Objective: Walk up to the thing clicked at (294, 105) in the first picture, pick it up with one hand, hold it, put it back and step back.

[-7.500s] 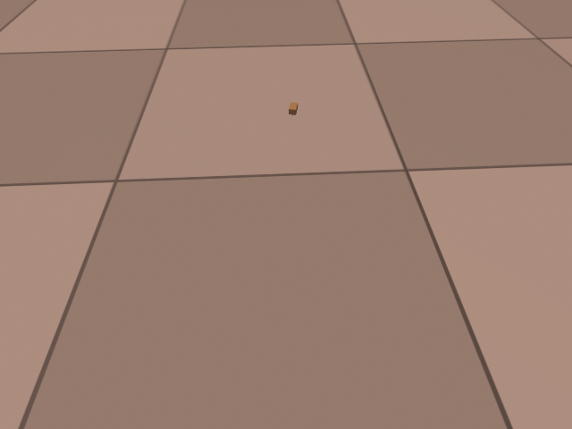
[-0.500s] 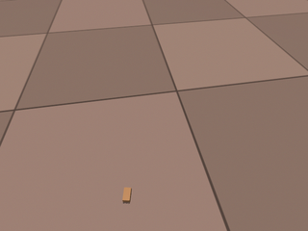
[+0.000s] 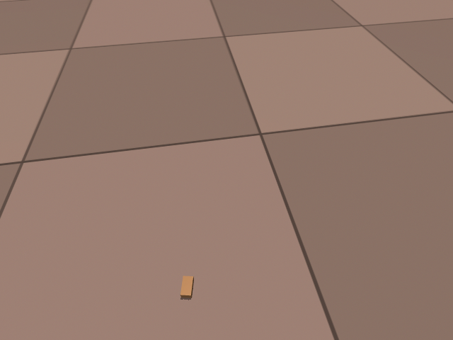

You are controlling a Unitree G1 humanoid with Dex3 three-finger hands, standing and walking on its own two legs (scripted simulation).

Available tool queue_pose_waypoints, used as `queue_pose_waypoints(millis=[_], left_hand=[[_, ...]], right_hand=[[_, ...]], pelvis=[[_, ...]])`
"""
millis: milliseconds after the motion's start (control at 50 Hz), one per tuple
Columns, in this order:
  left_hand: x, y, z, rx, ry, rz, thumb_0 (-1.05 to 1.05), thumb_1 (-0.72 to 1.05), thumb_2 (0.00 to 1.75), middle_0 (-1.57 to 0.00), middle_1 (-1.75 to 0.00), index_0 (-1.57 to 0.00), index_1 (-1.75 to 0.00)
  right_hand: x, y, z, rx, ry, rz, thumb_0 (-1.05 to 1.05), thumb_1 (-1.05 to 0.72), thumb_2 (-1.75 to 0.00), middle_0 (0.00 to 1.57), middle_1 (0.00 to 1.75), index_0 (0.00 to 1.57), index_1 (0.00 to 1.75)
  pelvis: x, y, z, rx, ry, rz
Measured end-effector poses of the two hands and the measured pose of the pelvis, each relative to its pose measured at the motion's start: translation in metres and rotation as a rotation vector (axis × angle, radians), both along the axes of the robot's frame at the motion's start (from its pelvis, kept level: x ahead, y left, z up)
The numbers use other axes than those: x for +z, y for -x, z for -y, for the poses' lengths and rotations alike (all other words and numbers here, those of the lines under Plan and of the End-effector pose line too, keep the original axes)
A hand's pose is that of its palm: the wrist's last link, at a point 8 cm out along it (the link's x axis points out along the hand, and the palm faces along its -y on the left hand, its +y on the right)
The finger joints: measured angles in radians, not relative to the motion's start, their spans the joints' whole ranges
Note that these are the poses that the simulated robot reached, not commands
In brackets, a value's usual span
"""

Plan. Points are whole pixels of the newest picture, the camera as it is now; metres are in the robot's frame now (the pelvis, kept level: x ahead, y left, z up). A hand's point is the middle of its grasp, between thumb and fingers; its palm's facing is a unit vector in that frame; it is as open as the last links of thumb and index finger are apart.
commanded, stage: stand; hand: left
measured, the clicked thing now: (187, 286) +0.46 +0.19 -0.77
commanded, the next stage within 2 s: walk up in 1.06 s
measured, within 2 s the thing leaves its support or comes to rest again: neither
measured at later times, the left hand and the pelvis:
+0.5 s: hand out of the picture +0.07 +0.25 -0.16, palm faces -0.02 -0.94 -0.34, open 7.4 cm; pelvis +0.00 +0.00 +0.00, yaw +0 degrees
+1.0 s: hand out of the picture +0.07 +0.25 -0.16, palm faces -0.03 -0.94 -0.34, open 7.4 cm; pelvis +0.00 +0.00 +0.00, yaw +0 degrees
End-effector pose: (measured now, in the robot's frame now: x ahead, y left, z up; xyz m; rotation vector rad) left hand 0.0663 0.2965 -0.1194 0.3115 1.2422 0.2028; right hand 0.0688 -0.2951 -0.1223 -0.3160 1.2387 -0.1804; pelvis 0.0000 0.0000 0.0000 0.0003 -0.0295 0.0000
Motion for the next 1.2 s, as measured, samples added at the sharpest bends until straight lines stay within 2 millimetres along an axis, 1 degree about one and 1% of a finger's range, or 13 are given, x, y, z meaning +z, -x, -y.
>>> queue_pose_waypoints(millis=[520, 880, 1060, 1120, 1200], left_hand=[[0.001, -0.002, 0.000, -0.004, -0.001, 0.009, 0.01, 0.90, 0.90, -0.21, -0.30, -0.21, -0.30], [0.000, 0.003, -0.001, -0.003, -0.001, -0.009, 0.01, 0.90, 0.90, -0.21, -0.30, -0.21, -0.30], [0.000, 0.001, 0.000, -0.007, -0.002, -0.005, 0.01, 0.90, 0.90, -0.21, -0.30, -0.21, -0.30], [0.000, -0.001, -0.002, -0.009, -0.003, 0.016, 0.01, 0.90, 0.90, -0.21, -0.30, -0.21, -0.30], [0.000, -0.002, -0.010, -0.005, -0.015, 0.032, 0.01, 0.90, 0.90, -0.21, -0.30, -0.21, -0.30]], right_hand=[[0.000, 0.000, 0.000, -0.001, 0.000, 0.001, 0.00, -0.90, -0.90, 0.20, 0.30, 0.20, 0.30], [-0.001, 0.005, -0.001, -0.002, -0.002, -0.012, 0.00, -0.90, -0.90, 0.20, 0.30, 0.20, 0.30], [-0.001, 0.003, -0.001, -0.005, 0.000, -0.009, 0.00, -0.90, -0.90, 0.20, 0.30, 0.20, 0.30], [-0.001, 0.003, 0.000, -0.008, -0.003, -0.003, 0.00, -0.90, -0.90, 0.20, 0.30, 0.20, 0.30], [-0.003, 0.002, 0.001, -0.012, 0.003, -0.002, 0.00, -0.90, -0.90, 0.20, 0.30, 0.20, 0.30]], pelvis=[[0.000, -0.001, 0.000, 0.002, 0.000, 0.002], [0.000, 0.000, 0.000, 0.001, 0.000, -0.002], [0.000, -0.002, -0.001, -0.001, 0.000, 0.000], [-0.002, -0.002, -0.002, -0.004, 0.003, 0.006], [-0.005, -0.007, -0.006, -0.008, 0.005, 0.009]])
